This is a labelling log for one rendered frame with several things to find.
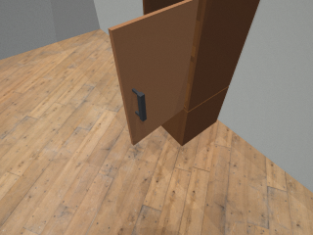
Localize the handle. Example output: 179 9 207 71
132 88 147 121

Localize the cupboard door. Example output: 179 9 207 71
108 0 199 146

